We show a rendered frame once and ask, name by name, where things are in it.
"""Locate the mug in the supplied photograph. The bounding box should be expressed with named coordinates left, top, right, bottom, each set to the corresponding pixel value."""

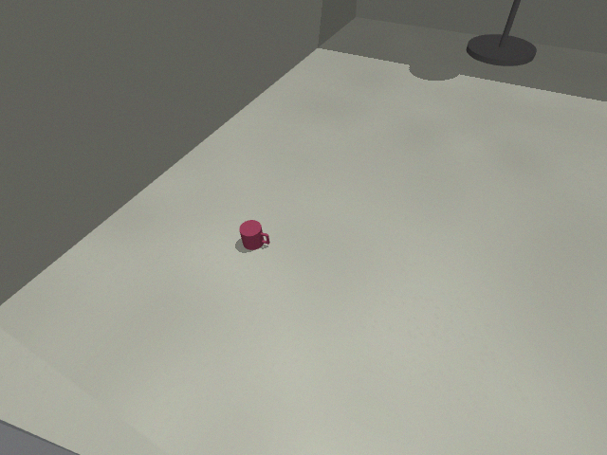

left=239, top=220, right=269, bottom=250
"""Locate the coat stand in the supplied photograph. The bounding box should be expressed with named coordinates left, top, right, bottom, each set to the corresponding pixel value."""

left=467, top=0, right=537, bottom=66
